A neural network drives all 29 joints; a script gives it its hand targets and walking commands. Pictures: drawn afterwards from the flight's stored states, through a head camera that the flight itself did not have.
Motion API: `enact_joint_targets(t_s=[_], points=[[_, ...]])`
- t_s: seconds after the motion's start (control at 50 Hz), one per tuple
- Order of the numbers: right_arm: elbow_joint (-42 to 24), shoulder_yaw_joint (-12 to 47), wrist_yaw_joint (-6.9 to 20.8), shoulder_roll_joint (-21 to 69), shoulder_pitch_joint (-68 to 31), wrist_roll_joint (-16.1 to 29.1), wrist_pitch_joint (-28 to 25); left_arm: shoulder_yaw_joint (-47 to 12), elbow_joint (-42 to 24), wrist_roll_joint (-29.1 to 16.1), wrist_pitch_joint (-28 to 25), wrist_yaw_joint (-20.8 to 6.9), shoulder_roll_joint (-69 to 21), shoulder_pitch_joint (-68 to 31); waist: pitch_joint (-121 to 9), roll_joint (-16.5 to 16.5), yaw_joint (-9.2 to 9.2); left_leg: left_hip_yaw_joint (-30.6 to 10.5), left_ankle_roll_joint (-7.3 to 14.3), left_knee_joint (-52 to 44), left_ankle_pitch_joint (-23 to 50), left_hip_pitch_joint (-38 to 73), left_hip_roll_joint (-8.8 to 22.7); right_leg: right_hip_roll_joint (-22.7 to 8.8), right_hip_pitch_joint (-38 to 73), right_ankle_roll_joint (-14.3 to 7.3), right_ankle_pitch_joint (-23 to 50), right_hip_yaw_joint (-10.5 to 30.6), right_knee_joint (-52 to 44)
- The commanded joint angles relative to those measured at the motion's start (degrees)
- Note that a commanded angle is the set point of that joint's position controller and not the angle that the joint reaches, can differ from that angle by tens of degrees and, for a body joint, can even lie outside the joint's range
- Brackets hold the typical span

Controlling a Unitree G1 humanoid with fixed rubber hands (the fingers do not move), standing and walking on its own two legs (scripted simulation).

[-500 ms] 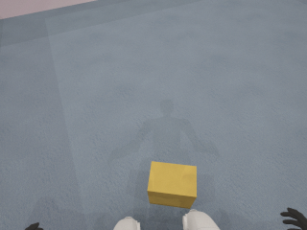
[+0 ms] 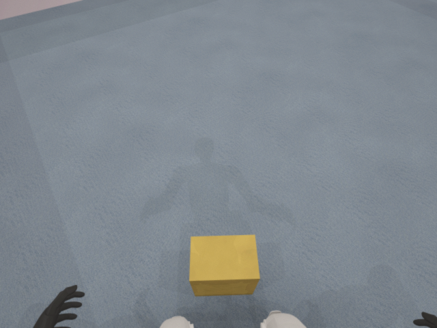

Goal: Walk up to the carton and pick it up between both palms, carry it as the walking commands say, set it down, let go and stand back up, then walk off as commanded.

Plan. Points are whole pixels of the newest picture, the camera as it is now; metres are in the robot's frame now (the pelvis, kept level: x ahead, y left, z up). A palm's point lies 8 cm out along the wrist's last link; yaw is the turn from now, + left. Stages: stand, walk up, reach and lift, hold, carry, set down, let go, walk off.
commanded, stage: walk up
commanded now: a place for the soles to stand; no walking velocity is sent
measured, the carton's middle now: (223, 267) +0.39 +0.02 -0.60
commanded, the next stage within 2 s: none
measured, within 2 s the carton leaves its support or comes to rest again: neither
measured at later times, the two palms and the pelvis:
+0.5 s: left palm (56, 325) +0.15 +0.30 -0.06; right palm out of the picture +0.09 -0.35 -0.07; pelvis -0.01 -0.01 +0.02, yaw -3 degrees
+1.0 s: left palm out of the picture +0.11 +0.28 -0.08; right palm out of the picture +0.06 -0.39 -0.07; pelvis -0.02 -0.04 +0.02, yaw +0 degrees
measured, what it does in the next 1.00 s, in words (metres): stands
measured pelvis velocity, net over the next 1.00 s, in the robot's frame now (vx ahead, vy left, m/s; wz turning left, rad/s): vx -0.02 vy -0.04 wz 0.00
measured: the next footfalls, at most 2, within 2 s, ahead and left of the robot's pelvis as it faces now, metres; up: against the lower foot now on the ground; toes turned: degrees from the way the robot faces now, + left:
none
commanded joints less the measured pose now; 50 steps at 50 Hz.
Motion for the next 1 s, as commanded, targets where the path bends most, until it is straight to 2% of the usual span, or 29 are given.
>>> enact_joint_targets(t_s=[0.0,0.04,0.06,0.1,0.12,0.18,0.22,0.26,0.32,0.38,0.44,0.56,0.58,0.6,0.62,0.64,0.7,0.72,0.74,0.76,0.78,0.8,0.82,0.84,0.86,0.9,0.94,0.96,0.98], points=[[-2.6,-2.0,-0.1,-7.3,-2.6,1.3,0.3,2.8,-0.9,-0.1,-1.7,0.9,13.5,0.9,-9.7,-3.4,0.94,-2.5,3.3,-4.0,-4.7,0.3,-4.9,-15.4,2.5,-14.9,15.4,26.0,-14.4],[-0.4,-2.1,0.4,-7.6,-0.6,0.9,-0.4,1.7,-0.6,-0.3,-1.6,1.0,10.8,-3.4,-9.1,-0.3,-1.40,-3.0,4.1,-13.7,4.7,5.1,-4.9,-8.8,-0.3,-9.5,14.5,16.3,-10.4],[0.5,-2.3,0.5,-8.9,-0.8,0.4,-0.7,1.3,-0.4,-0.7,-1.4,1.0,9.3,-4.6,-9.5,1.4,-1.16,-5.4,5.2,-17.4,6.5,5.2,-2.5,-5.7,0.0,-6.4,14.8,10.4,-6.9],[0.9,-2.2,0.6,-10.3,-4.4,0.3,-0.8,1.0,2.1,-0.6,-1.2,1.0,8.5,-2.0,-10.8,2.1,1.15,-8.7,6.9,-18.9,9.3,5.1,1.4,-3.1,3.2,-4.1,15.0,5.5,-4.1],[1.3,-2.0,0.6,-10.0,-5.4,0.5,-0.6,1.0,3.2,-0.5,-1.2,1.0,8.9,-1.6,-11.6,-0.3,1.65,-8.0,6.9,-17.9,10.5,4.2,1.2,-3.6,5.8,-4.2,15.9,5.6,-4.9],[2.8,-1.5,0.5,-8.2,-6.6,1.0,-0.1,1.1,4.2,-0.1,-1.3,1.0,10.1,-3.9,-10.5,-5.9,0.74,-2.8,4.5,-13.8,8.4,4.6,-3.8,-7.0,4.4,-7.8,14.8,13.7,-11.2],[4.1,-1.5,0.8,-7.2,-6.7,0.8,0.2,0.6,4.8,-0.1,-1.2,1.0,9.9,-4.7,-9.2,-6.3,0.26,-2.0,4.3,-13.7,5.8,6.3,-5.6,-8.2,1.8,-8.9,12.0,16.6,-14.8],[5.6,-1.4,0.9,-6.8,-6.1,0.4,0.2,0.2,4.9,-0.1,-1.0,1.1,8.7,-6.5,-9.3,-5.3,-0.42,-2.8,4.7,-17.2,8.1,8.3,-4.8,-7.0,1.0,-7.4,11.6,14.7,-14.4],[7.0,-1.4,1.1,-7.6,-7.6,0.3,0.2,-0.1,6.1,-0.2,-0.7,0.8,7.6,-7.0,-10.0,-4.9,0.47,-4.0,5.2,-20.7,9.3,8.3,-2.1,-4.8,2.8,-5.1,11.2,10.5,-12.5],[7.8,-1.3,1.1,-7.5,-9.6,0.1,0.2,0.0,7.2,0.0,-0.5,0.6,7.6,-7.3,-8.9,-5.0,1.11,-3.3,4.9,-22.5,5.6,7.4,-2.3,-5.3,3.1,-5.0,6.8,11.5,-15.0],[9.0,-1.2,1.3,-7.2,-10.3,0.0,0.1,-0.1,8.0,0.0,-0.4,0.4,7.4,-7.9,-9.2,-2.8,1.13,-3.3,5.0,-24.2,6.5,8.2,-2.3,-5.3,3.5,-5.0,7.0,11.9,-16.0],[10.7,-0.8,1.4,-7.0,-10.4,0.0,0.2,-0.2,9.3,0.0,-0.1,0.2,7.5,-8.4,-9.6,-4.9,1.08,-2.8,4.7,-25.3,9.2,10.4,-2.4,-5.6,5.1,-4.6,10.8,11.9,-17.6],[11.0,-1.1,1.5,-7.5,-10.4,-0.1,0.2,-0.2,9.5,-0.3,0.1,0.1,7.2,-8.2,-10.2,-2.0,1.14,-3.1,4.6,-26.7,8.4,11.1,-2.1,-5.1,4.9,-4.4,9.9,11.5,-17.1],[11.1,-0.9,1.4,-7.3,-10.9,-0.3,0.2,-0.3,10.0,-0.4,0.1,0.0,7.1,-8.2,-10.3,-1.9,1.39,-3.4,4.9,-27.1,9.2,10.9,-1.7,-4.9,5.7,-4.1,9.8,11.1,-17.2],[11.9,-2.1,0.4,-11.1,-6.5,0.2,-0.3,0.8,7.3,1.7,1.6,-1.1,8.1,-10.4,-8.5,-2.9,0.50,-6.1,5.8,-28.1,16.6,11.2,1.2,-3.1,3.9,-4.8,15.2,7.6,-11.9],[12.1,-2.4,-0.2,-12.1,-5.1,0.0,-0.6,0.8,7.1,1.2,2.4,-1.3,7.2,-10.3,-8.6,-0.4,0.59,-8.6,7.5,-29.1,20.7,13.5,4.8,-2.5,1.9,-3.7,17.9,5.1,-8.0],[9.7,-3.2,-1.1,-13.4,-8.1,-0.3,-0.9,0.9,6.2,1.3,3.6,-2.1,5.5,-7.5,-8.0,6.6,2.28,-13.1,13.4,-29.5,26.5,11.8,12.4,-2.1,0.7,-1.7,-0.2,1.2,-1.1],[9.1,-3.2,-1.2,-13.5,-9.3,-0.5,-0.8,1.0,6.1,1.4,3.7,-2.4,5.1,-6.1,-7.6,8.6,2.95,-12.0,13.6,-29.0,26.5,9.4,12.7,-2.5,2.2,-1.7,-2.2,0.7,-1.8],[8.4,-3.2,-1.2,-13.1,-10.0,-0.5,-0.7,1.4,6.0,1.5,3.6,-2.8,4.9,-5.1,-7.5,9.8,3.78,-9.6,11.9,-26.8,26.2,8.8,10.7,-3.2,4.1,-2.1,-1.3,0.8,-5.9],[8.1,-2.8,-1.2,-12.3,-9.2,-0.4,-0.4,1.8,5.8,1.7,3.4,-2.9,5.5,-4.5,-8.5,7.5,3.90,-6.6,9.4,-23.4,25.1,7.1,7.2,-3.0,7.6,-2.7,3.9,1.1,-8.8],[7.8,-2.6,-1.3,-10.4,-8.0,-0.2,-0.1,2.4,5.9,2.0,3.1,-2.8,7.4,-3.9,-9.0,3.0,3.72,-2.1,6.6,-18.2,24.3,5.0,2.8,-4.9,10.9,-4.4,14.5,4.5,-12.9],[7.6,-2.0,-1.4,-7.6,-6.8,0.1,0.4,3.1,5.5,2.1,2.9,-2.7,9.7,-3.8,-10.0,-5.0,3.32,2.2,4.0,-10.4,16.1,1.9,-4.6,-9.5,12.3,-8.1,15.9,13.4,-19.1],[7.0,-1.7,-2.0,-6.2,-7.3,0.6,0.9,3.4,4.5,1.3,3.0,-2.6,12.3,-3.4,-10.2,-10.5,4.25,2.4,3.9,-7.3,2.6,1.3,-8.8,-13.5,9.8,-12.3,13.1,17.7,-22.9],[6.9,-2.0,-2.0,-6.4,-6.7,0.7,1.0,3.2,3.7,1.7,3.2,-2.4,11.6,-4.4,-8.7,-10.5,3.66,0.5,4.2,-4.1,-5.9,1.4,-8.8,-15.0,7.4,-14.6,11.9,19.7,-24.5],[7.0,-2.1,-2.0,-6.6,-4.4,0.7,0.9,3.2,3.3,1.8,3.2,-2.2,11.1,-4.3,-9.0,-9.9,3.43,-1.2,4.6,-1.5,-8.0,0.4,-8.8,-15.2,8.8,-14.8,12.3,18.4,-23.8],[8.4,-2.0,-2.2,-6.7,1.2,0.7,0.3,3.0,1.4,2.0,3.2,-1.5,9.1,-6.3,-9.8,-11.6,1.45,-2.1,4.9,-5.5,-2.8,1.0,-8.0,-14.3,10.3,-13.5,17.8,15.5,-20.1],[8.4,-2.0,-1.4,-6.3,2.7,-0.1,-0.3,2.5,1.7,0.4,2.9,-1.0,8.0,-7.5,-12.2,-6.8,-0.03,-2.2,5.2,-17.0,5.3,7.2,-8.5,-14.5,10.2,-10.4,18.9,12.4,-15.8],[8.4,-2.0,-1.3,-6.6,3.6,-0.4,-0.7,2.1,1.6,-0.2,2.8,-0.9,7.4,-7.3,-13.2,-5.3,-0.47,-5.2,5.9,-23.4,9.4,12.0,-7.5,-13.6,7.3,-8.3,18.2,10.7,-12.3],[7.3,-2.4,-1.2,-9.1,1.7,-1.5,-1.1,1.4,1.7,-0.9,2.6,-0.9,5.2,-6.6,-12.8,0.6,0.06,-15.3,7.9,-26.8,13.5,15.3,-1.1,-10.9,1.5,-4.9,15.7,7.7,-7.3]])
